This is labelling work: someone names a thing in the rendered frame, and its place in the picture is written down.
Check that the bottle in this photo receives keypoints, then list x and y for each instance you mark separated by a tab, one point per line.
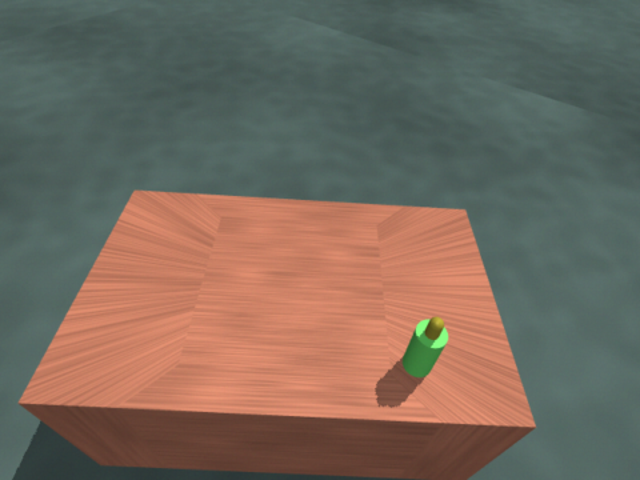
426	345

